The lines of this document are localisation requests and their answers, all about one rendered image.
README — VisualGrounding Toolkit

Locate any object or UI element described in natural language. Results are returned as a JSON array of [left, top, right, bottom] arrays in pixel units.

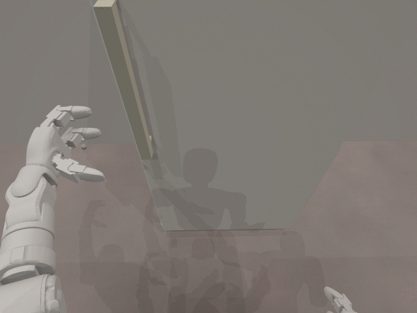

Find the fridge door
[[91, 0, 417, 231]]

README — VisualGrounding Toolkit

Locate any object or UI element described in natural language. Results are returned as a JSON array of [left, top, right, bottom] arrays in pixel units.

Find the handle
[[93, 0, 153, 160]]

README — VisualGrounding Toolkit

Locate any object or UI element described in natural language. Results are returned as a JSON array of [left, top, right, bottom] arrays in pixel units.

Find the robot left hand
[[26, 105, 105, 183]]

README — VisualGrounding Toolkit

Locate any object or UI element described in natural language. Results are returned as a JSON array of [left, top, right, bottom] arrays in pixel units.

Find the left robot upper arm
[[0, 274, 66, 313]]

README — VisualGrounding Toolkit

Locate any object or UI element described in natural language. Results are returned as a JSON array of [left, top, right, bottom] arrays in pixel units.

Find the robot left forearm
[[0, 165, 59, 286]]

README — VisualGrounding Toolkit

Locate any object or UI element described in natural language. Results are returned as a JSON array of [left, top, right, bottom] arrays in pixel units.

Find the robot right hand
[[324, 286, 357, 313]]

